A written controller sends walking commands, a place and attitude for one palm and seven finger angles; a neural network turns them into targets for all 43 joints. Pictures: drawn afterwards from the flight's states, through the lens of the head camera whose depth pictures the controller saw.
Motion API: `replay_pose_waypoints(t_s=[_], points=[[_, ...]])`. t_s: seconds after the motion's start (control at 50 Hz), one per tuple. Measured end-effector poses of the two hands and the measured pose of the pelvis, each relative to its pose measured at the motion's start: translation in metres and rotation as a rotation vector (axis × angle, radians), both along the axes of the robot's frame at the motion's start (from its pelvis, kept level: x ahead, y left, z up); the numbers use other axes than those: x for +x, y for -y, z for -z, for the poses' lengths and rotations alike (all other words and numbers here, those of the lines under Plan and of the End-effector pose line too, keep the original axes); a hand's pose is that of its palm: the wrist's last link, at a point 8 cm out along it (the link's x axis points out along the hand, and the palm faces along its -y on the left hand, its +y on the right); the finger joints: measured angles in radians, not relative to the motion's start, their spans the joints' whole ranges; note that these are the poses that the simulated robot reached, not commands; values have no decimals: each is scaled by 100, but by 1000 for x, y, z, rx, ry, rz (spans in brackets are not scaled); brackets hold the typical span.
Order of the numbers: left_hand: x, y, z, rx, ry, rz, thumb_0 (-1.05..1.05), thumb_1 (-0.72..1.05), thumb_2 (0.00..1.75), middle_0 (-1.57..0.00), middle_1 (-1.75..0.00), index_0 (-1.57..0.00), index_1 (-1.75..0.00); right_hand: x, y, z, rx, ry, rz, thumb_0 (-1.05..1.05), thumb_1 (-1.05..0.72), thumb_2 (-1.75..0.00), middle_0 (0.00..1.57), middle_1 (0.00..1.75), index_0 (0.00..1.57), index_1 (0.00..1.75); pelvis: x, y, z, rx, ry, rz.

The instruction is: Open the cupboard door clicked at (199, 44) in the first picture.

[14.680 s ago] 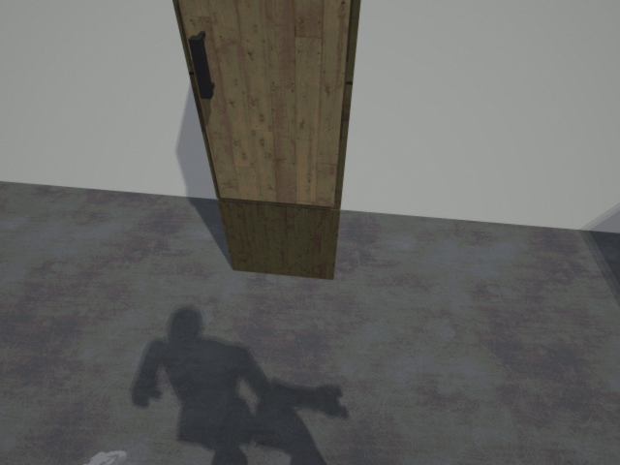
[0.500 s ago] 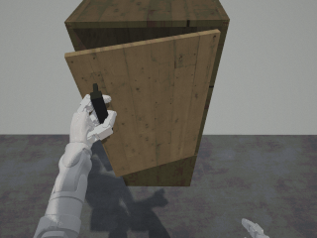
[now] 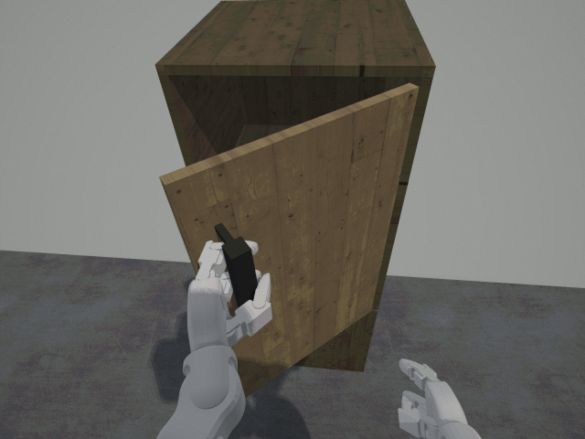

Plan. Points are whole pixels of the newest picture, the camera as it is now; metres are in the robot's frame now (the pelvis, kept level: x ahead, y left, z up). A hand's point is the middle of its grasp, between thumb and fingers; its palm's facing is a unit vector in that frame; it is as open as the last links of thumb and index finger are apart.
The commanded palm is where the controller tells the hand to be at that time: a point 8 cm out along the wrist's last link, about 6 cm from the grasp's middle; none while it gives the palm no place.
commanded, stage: pull the door open along its arc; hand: left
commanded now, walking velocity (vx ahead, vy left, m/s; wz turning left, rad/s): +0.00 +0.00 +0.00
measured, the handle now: (236, 272) +0.30 +0.09 +0.11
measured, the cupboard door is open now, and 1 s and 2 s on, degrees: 40 37 44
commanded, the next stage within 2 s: open thumb and fingers to let go in 0.08 s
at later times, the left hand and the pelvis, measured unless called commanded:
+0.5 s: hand (249, 298) +0.26 +0.07 +0.12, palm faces +0.32 -0.95 -0.01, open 8.7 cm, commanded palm +0.21 +0.10 +0.11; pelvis -0.02 +0.00 +0.00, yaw +1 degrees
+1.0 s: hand (254, 294) +0.26 +0.06 +0.12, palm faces +0.27 -0.96 -0.02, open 15.1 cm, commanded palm +0.21 +0.09 +0.11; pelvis -0.04 +0.02 +0.00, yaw +1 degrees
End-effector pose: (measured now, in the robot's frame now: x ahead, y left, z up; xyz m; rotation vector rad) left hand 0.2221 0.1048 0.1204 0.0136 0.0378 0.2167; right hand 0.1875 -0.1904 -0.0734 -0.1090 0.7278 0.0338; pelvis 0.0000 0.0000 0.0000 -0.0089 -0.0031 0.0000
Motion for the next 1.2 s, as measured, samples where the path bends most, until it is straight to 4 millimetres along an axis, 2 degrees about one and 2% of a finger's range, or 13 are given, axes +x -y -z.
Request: replay_pose_waypoints(t_s=[0.14, 0.26, 0.38, 0.5, 0.68, 0.76, 0.86, 0.98, 1.12, 1.2], points=[[-9, 7, -1, -4, -14, 10, 3, 60, 70, -28, -125, -31, -130, -8, 15, 8, -13, -32, 7, 1, -90, -89, 20, 30, 20, 30, -2, 6, 2, 2, 11, -2], [0, 3, 1, 0, 7, -88, 2, 57, 76, -32, -127, -33, -130, -14, 24, 15, -76, -65, -11, 1, -90, -89, 20, 30, 20, 30, -13, 10, 2, 4, 15, -22], [3, -4, 1, -8, 17, -127, 2, 49, 73, -35, -129, -36, -130, -21, 24, 11, -92, -59, -1, 1, -90, -89, 20, 30, 20, 30, -19, 10, -1, 8, 14, -24], [-2, -8, -1, 3, 39, -114, 1, 27, 64, -35, -128, -35, -128, -29, 17, 8, -88, -42, 6, 1, -90, -89, 20, 30, 20, 30, -24, 4, -2, 4, 27, -23], [1, -8, -1, 4, 41, -75, 0, -23, 42, -32, -122, -31, -122, -38, -1, 5, -79, -34, 4, 1, -90, -89, 20, 30, 20, 30, -32, -9, -2, -2, 42, -16], [2, -9, -2, 4, 39, -68, 0, -37, 36, -30, -115, -30, -115, -40, -10, 5, -70, -40, -2, 1, -90, -89, 20, 30, 20, 30, -34, -14, -2, -3, 43, -12], [3, -8, -1, 12, 37, -59, -1, -46, 32, -28, -98, -27, -98, -41, -19, 7, -63, -52, -17, 1, -90, -89, 20, 30, 20, 30, -38, -19, -1, -5, 43, -13], [6, -4, -2, 16, 33, -52, -1, -49, 31, -26, -73, -25, -75, -41, -25, 9, -55, -66, -31, 1, -90, -89, 20, 30, 20, 30, -42, -22, 0, -4, 38, -12], [6, -6, -2, 13, 29, -64, -2, -50, 30, -35, -62, -32, -66, -42, -26, 10, -50, -72, -40, 1, -90, -89, 20, 30, 20, 30, -44, -21, 1, -5, 37, -14], [1, -14, 1, 59, 59, 89, -2, -50, 30, -32, -54, -24, -59, -48, -21, 8, -68, -67, -36, 1, -90, -89, 20, 30, 20, 30, -44, -19, 0, 2, 38, -20]])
